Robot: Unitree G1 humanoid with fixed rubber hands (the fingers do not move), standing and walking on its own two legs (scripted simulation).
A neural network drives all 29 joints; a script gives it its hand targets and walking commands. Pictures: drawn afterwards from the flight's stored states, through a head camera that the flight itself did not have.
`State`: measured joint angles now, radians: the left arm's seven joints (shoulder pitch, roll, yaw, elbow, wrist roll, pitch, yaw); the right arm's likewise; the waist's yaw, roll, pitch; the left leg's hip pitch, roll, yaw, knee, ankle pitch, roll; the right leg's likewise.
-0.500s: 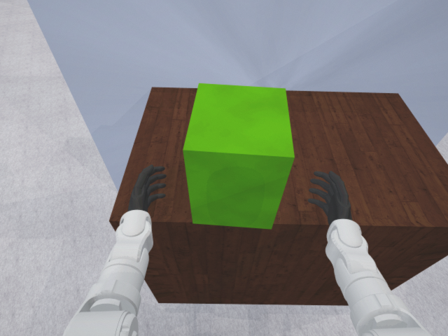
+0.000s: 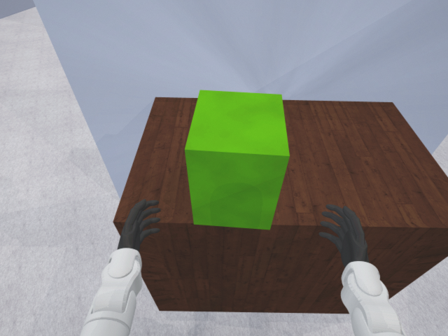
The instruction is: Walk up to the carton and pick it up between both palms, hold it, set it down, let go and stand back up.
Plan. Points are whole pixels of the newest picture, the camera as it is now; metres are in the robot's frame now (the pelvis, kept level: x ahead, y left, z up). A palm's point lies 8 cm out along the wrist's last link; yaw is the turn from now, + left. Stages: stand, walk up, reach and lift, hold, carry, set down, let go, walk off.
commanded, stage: set down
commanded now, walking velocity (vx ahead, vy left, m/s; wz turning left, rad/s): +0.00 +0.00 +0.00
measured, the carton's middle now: (236, 161) +0.48 +0.01 +0.04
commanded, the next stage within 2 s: let go in 1.86 s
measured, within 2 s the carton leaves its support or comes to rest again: neither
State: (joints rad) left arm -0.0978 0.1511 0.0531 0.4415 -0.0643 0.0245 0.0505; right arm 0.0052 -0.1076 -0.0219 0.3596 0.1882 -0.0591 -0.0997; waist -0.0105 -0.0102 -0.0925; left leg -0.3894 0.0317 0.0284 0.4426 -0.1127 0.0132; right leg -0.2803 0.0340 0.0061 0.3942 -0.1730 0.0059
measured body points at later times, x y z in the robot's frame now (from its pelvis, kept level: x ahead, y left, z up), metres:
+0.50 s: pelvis +0.02 -0.01 +0.00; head +0.02 +0.00 +0.45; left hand +0.25 +0.22 +0.01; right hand +0.24 -0.20 +0.02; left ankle +0.07 +0.10 -0.74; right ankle +0.02 -0.12 -0.74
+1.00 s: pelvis +0.02 -0.01 +0.00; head +0.04 -0.01 +0.45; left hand +0.24 +0.21 -0.01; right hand +0.22 -0.21 -0.01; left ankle +0.07 +0.10 -0.74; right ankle +0.02 -0.13 -0.74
